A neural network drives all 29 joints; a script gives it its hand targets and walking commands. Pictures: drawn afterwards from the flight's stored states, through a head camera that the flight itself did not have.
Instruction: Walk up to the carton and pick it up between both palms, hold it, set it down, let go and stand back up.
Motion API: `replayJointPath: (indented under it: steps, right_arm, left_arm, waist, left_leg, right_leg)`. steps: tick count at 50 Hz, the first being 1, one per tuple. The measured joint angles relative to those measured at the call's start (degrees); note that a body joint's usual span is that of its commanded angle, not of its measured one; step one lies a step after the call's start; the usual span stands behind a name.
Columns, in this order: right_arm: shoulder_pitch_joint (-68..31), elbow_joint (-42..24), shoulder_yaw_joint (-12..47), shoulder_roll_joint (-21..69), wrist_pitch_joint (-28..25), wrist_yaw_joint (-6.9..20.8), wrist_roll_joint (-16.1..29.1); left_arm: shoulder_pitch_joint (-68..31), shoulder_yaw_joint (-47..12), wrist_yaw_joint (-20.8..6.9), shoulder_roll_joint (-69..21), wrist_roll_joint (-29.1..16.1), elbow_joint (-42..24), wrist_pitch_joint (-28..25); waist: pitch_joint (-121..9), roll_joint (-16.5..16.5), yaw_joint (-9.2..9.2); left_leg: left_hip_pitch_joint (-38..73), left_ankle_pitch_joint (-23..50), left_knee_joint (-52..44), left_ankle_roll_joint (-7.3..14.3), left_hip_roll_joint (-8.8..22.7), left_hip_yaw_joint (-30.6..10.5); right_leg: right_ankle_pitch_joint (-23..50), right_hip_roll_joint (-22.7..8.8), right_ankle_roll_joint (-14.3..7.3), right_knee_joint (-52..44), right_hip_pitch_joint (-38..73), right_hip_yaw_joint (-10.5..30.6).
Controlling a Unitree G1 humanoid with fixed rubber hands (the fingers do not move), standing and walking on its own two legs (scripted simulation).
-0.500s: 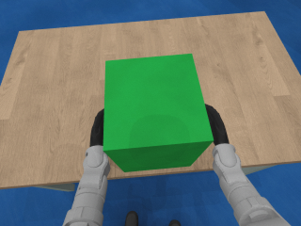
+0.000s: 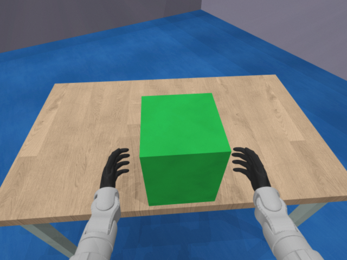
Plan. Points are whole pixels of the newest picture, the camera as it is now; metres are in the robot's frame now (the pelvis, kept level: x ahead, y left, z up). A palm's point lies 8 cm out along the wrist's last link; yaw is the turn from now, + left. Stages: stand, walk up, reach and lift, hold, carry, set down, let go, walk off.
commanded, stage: set down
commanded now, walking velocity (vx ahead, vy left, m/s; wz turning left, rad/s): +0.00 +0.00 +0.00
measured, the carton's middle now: (179, 150) +0.44 +0.04 -0.02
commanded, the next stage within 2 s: none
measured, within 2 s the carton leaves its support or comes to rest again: neither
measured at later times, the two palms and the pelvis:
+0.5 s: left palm (106, 221) +0.23 +0.20 -0.03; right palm (272, 229) +0.24 -0.18 -0.03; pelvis +0.01 +0.00 +0.00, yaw +0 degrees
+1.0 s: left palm (102, 219) +0.23 +0.21 -0.04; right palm (273, 229) +0.24 -0.19 -0.03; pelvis +0.04 +0.00 +0.00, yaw +0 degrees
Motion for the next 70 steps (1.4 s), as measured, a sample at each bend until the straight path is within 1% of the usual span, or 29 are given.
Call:
replayJointPath:
  steps: [4,8,13,21,28,38,43,47,55,61,70]
  right_arm:
    - [3.1,0.0,-0.5,-0.1,0.3,0.8,0.0]
    - [6.1,0.0,-0.6,-0.2,0.3,1.3,0.0]
    - [10.1,-0.8,-0.6,-0.2,0.0,1.7,0.1]
    - [19.6,-6.9,-0.7,-0.2,-3.9,2.1,0.1]
    - [25.0,-9.4,-0.7,-0.2,-4.9,2.1,0.1]
    - [26.0,-10.5,-0.7,-0.2,-4.8,2.1,0.1]
    - [26.2,-10.5,-0.7,-0.2,-3.8,2.1,0.1]
    - [26.9,-10.8,-0.7,-0.2,-3.7,2.1,0.1]
    - [28.6,-10.8,-0.7,-0.2,-3.6,2.1,0.1]
    - [29.1,-10.8,-0.7,-0.2,-3.2,2.1,0.1]
    - [29.1,-10.8,-0.8,-0.2,-0.2,2.1,0.1]
  left_arm:
    - [2.0,-1.2,1.3,-0.1,-0.2,0.2,0.1]
    - [4.2,-2.2,2.3,0.1,-1.7,0.3,0.1]
    - [7.7,-3.7,2.4,0.2,-3.2,-0.7,-0.8]
    - [16.6,-6.5,2.1,1.0,-4.0,-5.5,-4.3]
    - [21.1,-8.1,1.5,1.9,-4.2,-6.9,-4.6]
    - [21.4,-8.1,0.5,3.2,-4.2,-7.5,-4.1]
    - [21.4,-7.7,-1.1,3.5,-4.2,-7.5,-2.0]
    - [22.6,-7.3,-1.4,3.8,-4.2,-9.4,-1.1]
    - [24.5,-6.6,-2.7,4.4,-4.2,-10.2,0.8]
    - [25.4,-6.6,-3.2,4.9,-4.2,-10.2,1.9]
    - [25.4,-6.6,-4.0,6.2,-4.2,-10.2,4.4]
  waist:
    - [0.0,0.0,0.01]
    - [0.1,0.0,0.01]
    - [0.6,0.0,0.00]
    - [1.3,0.0,0.00]
    - [1.6,0.0,0.01]
    - [1.7,-0.3,0.01]
    - [1.9,-0.4,0.01]
    - [1.9,-0.6,0.01]
    - [1.9,-0.6,0.01]
    - [1.9,-0.6,0.01]
    - [1.9,-0.6,0.01]
  left_leg:
    - [0.9,0.0,0.0,0.0,0.0,0.0]
    - [1.3,0.0,0.0,0.0,0.0,0.0]
    - [1.4,-0.1,0.0,0.0,0.0,0.0]
    - [2.5,-0.9,0.0,-0.1,0.0,0.0]
    - [4.5,-1.9,0.0,-0.2,0.0,0.0]
    - [5.4,-2.5,0.0,-0.3,0.0,0.0]
    - [6.1,-3.0,0.0,-0.2,-0.2,0.0]
    - [6.7,-3.3,0.0,-0.2,-0.3,0.0]
    - [8.1,-3.9,0.0,-0.3,-0.3,0.0]
    - [8.2,-4.0,0.0,-0.2,-0.3,0.0]
    - [8.2,-4.0,0.0,-0.2,-0.3,0.0]
  right_leg:
    - [0.0,0.0,0.0,0.0,0.9,0.0]
    - [0.0,0.0,0.0,0.0,1.3,0.0]
    - [-0.2,0.0,0.0,0.0,1.4,0.0]
    - [-1.0,0.0,-0.1,0.0,2.5,0.0]
    - [-1.9,0.0,-0.2,0.0,4.5,0.0]
    - [-2.6,0.0,-0.2,0.0,5.4,0.0]
    - [-3.1,-0.2,-0.2,0.0,6.2,0.0]
    - [-3.4,-0.3,-0.2,0.0,6.8,0.0]
    - [-4.1,-0.3,-0.2,0.0,8.2,0.0]
    - [-4.1,-0.3,-0.2,0.0,8.3,0.0]
    - [-4.1,-0.3,-0.2,0.0,8.4,0.0]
